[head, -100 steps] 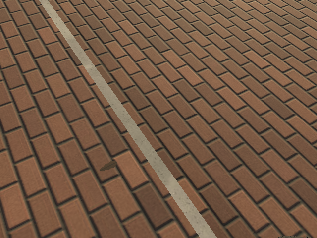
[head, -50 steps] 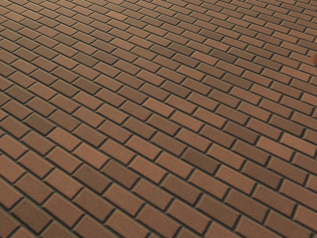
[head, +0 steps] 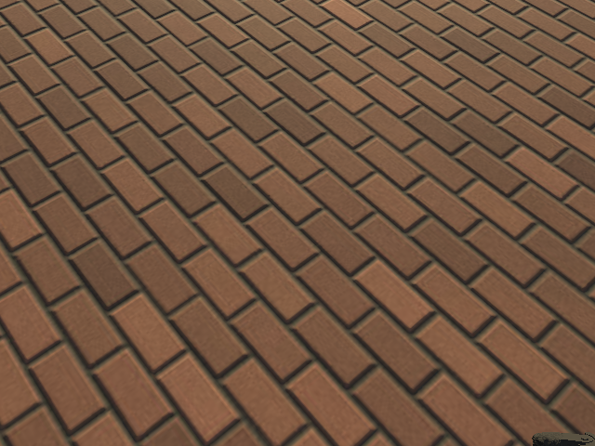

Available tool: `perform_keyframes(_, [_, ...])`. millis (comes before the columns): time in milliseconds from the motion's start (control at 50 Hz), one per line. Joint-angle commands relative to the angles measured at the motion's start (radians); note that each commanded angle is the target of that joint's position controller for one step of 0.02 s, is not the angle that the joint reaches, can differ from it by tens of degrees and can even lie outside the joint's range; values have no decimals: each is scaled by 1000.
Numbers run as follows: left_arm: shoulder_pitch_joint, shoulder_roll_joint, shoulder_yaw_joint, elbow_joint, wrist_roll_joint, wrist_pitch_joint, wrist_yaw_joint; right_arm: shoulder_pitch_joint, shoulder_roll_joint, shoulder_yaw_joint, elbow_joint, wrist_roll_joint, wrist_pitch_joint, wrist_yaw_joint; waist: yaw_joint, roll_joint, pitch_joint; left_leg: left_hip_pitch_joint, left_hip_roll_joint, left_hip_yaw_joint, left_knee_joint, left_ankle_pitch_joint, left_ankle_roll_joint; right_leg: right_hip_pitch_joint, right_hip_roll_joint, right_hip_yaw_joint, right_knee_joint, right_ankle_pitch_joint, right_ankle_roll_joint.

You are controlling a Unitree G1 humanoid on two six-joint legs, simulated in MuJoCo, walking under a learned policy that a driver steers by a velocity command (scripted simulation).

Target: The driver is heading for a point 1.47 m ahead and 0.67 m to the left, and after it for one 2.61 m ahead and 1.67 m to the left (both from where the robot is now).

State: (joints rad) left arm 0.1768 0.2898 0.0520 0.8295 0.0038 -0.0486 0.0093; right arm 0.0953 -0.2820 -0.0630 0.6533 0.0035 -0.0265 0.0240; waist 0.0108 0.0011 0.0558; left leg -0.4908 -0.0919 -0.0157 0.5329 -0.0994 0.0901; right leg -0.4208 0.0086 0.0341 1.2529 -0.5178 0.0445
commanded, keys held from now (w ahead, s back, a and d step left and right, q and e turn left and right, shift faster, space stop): q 0.86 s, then no key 0.14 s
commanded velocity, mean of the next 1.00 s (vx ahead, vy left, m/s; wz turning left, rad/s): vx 0.04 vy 0.00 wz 0.56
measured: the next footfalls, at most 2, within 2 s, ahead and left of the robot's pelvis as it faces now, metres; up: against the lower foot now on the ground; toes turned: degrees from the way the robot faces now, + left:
right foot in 0.36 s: +0.17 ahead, -0.15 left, +0.00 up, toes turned +20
left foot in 0.80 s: +0.04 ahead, +0.09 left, +0.00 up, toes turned +31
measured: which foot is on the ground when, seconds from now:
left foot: down 0.00-0.38, up 0.40-0.78, down 0.80-1.00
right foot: up 0.00-0.34, down 0.36-0.80, up 0.82-1.00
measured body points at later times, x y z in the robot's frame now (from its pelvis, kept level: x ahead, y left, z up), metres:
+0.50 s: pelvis +0.08 -0.06 +0.02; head +0.11 -0.07 +0.46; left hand +0.13 +0.25 -0.07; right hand +0.31 -0.29 -0.08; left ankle +0.04 +0.06 -0.65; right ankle +0.13 -0.16 -0.72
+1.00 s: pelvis +0.05 -0.02 +0.02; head +0.06 +0.03 +0.47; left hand +0.00 +0.31 -0.10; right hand +0.34 -0.16 -0.05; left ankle +0.00 +0.07 -0.72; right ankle +0.12 -0.15 -0.64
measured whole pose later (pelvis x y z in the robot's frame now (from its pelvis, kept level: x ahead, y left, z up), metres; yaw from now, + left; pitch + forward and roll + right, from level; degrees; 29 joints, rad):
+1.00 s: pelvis +0.05 -0.02 +0.02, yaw +34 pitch +2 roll -2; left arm 0.14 0.34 0.09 0.75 0.00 0.02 0.03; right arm 0.19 -0.29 -0.06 0.59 0.00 0.03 -0.02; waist 0.01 -0.04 0.05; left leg -0.27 -0.03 -0.06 0.46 -0.22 0.05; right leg -0.54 -0.02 0.01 1.10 -0.39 0.08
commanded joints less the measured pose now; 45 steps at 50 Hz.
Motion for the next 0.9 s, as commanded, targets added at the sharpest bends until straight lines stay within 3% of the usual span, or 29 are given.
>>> perform_keyframes(20, [30, 123, 32, -84, 4, 15, 18, 59, -132, -38, -76, 0, 9, -18, 2, 17, -201, 315, 277, -361, -175, 414, 209, -185, -54, 64, -39, 61, 14])
perform_keyframes(60, [56, 95, 28, -82, 5, 27, 26, 51, -150, -46, -88, -11, 12, -22, 21, 53, -204, 242, 248, -330, -183, 445, 199, -131, -35, 48, -146, 82, 28])
perform_keyframes(100, [37, 85, 25, -88, 7, 33, 35, 63, -171, -54, -92, -8, 18, -37, 16, 66, -229, 234, 235, -327, -174, 431, 188, -121, -22, 53, -233, 122, 43])
perform_keyframes(140, [5, 86, 25, -97, 6, 42, 38, 60, -179, -58, -100, 1, 33, -51, 8, 77, -246, 220, 219, -345, -178, 278, 161, -107, -15, 67, -293, 184, 51])
perform_keyframes(200, [-53, 83, 25, -119, 0, 48, 36, 51, -171, -55, -113, 3, 53, -64, -8, 112, -208, 179, 188, -389, -203, -11, 125, -88, 0, 82, -385, 238, 49])
perform_keyframes(240, [-78, 81, 23, -131, -3, 39, 32, 61, -169, -56, -114, -1, 60, -65, -21, 140, -185, 177, 183, -423, -204, -90, 120, -65, 9, 87, -454, 235, 43])
perform_keyframes(300, [-87, 92, 28, -142, -9, 18, 21, 82, -164, -57, -116, 0, 65, -62, -33, 169, -180, 233, 191, -490, -165, -25, 116, -13, 26, 89, -577, 197, 24])
perform_keyframes(340, [-37, 95, 35, -130, -13, 7, 13, 67, -157, -54, -122, 12, 70, -62, 3, 170, -178, 237, 170, -510, -114, 41, 90, 95, 28, 70, -765, 270, -2])
perform_keyframes(360, [-4, 116, 45, -121, -10, 4, 11, 71, -140, -49, -125, 18, 73, -63, 18, 148, -177, 195, 132, -488, -67, -1, 55, 194, -18, 79, -875, 363, -23])
perform_keyframes(380, [9, 182, 60, -129, 8, 9, 15, 120, -87, -35, -126, 12, 74, -61, -13, -25, -204, 85, 43, -370, 119, -284, -2, 318, -223, 239, -910, 448, -100])
perform_keyframes(400, [4, 240, 72, -119, 46, 21, 13, 105, -113, -43, -167, 21, 65, -59, -38, -329, -138, -115, -100, -159, 302, -525, -61, 296, -386, 485, -964, 643, -271])
perform_keyframes(420, [-36, 178, 60, -151, 44, 19, 14, 138, -203, -70, -142, -2, 53, -55, -33, -245, -147, -133, -23, -172, 527, -519, -106, 280, -429, 491, -947, 706, -324])
perform_keyframes(440, [-79, 129, 46, -170, 32, 20, 19, 159, -227, -83, -109, 7, 58, -51, -45, -162, -143, -125, -8, -161, 612, -454, -126, 270, -371, 373, -916, 716, -286])
perform_keyframes(460, [-107, 105, 40, -179, 18, 25, 21, 178, -202, -81, -81, 11, 72, -56, -53, -115, -127, -129, 1, -143, 662, -404, -147, 272, -302, 277, -897, 687, -239])
perform_keyframes(480, [-111, 95, 36, -180, 3, 28, 24, 179, -178, -76, -78, 9, 83, -59, -45, -112, -113, -157, 8, -134, 720, -359, -162, 283, -281, 233, -891, 688, -227])
perform_keyframes(540, [-77, 102, 35, -174, 11, 45, 33, 124, -122, -55, -106, 24, 90, -53, -15, -152, -94, -161, 34, -57, 672, -293, -191, 302, -233, 113, -914, 697, -235])
perform_keyframes(600, [-28, 133, 48, -164, 12, 57, 40, 55, -102, -42, -141, 21, 85, -48, 30, -181, -117, -149, 85, -33, 512, -294, -206, 391, -270, 97, -914, 693, -260])
perform_keyframes(660, [-45, 173, 63, -166, 4, 61, 31, 46, -93, -33, -155, 14, 83, -34, 34, -197, -133, -17, 116, 13, 359, -303, -189, 348, -296, 52, -918, 694, -264])
perform_keyframes(720, [-49, 191, 71, -161, -11, 58, 17, 59, -112, -40, -157, 16, 90, -22, 28, -204, -131, 73, 112, 52, 226, -288, -157, 328, -317, 31, -902, 673, -255])
perform_keyframes(780, [-64, 187, 72, -149, -39, 54, 13, 134, -111, -50, -132, 15, 93, -10, -25, -176, -133, 234, 81, 89, -51, -114, -84, 281, -302, -21, -805, 612, -187])
perform_keyframes(800, [-9, 150, 64, -126, -34, 50, 9, 174, -141, -63, -118, 11, 91, -17, -30, -98, -142, 363, 80, 44, -137, 9, -48, 193, -261, -79, -707, 510, -119])
perform_keyframes(820, [5, 86, 45, -143, 10, 50, 4, 207, -247, -90, -129, 11, 86, -32, -13, 174, -151, 532, 300, -265, -171, 335, 35, -51, -151, -183, -426, 149, -17])
perform_keyframes(840, [-73, 85, 41, -202, 27, 46, 13, 184, -312, -94, -158, -21, 68, -30, -36, 321, -154, 487, 499, -513, -166, 502, 247, -254, -22, -104, -195, -166, 35])
perform_keyframes(860, [-133, 129, 54, -208, 12, 45, 20, 198, -257, -82, -150, -35, 46, -24, -87, 204, -187, 456, 465, -474, -192, 396, 271, -258, -39, 5, -78, -146, 30])
perform_keyframes(880, [-125, 140, 59, -199, -6, 48, 22, 150, -222, -66, -136, -30, 33, -27, -51, 173, -151, 428, 404, -373, -191, 322, 211, -260, -58, 20, -59, -59, 16])
perform_keyframes(900, [-94, 136, 63, -172, -4, 53, 29, 92, -191, -58, -138, -12, 31, -33, -24, 130, -139, 413, 347, -312, -183, 254, 153, -254, -69, 25, -89, 19, 15])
